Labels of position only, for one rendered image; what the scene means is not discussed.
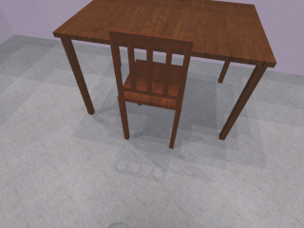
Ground chair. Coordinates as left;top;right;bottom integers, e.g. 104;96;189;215
108;28;194;149

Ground table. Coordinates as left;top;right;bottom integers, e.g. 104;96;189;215
52;0;276;141

